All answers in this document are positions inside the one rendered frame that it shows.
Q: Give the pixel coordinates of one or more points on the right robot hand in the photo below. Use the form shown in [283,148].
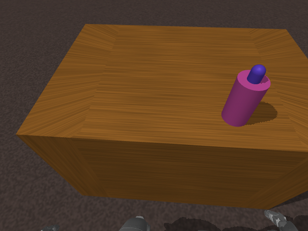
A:
[280,221]

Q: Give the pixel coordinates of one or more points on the bottle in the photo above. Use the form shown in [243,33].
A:
[248,90]

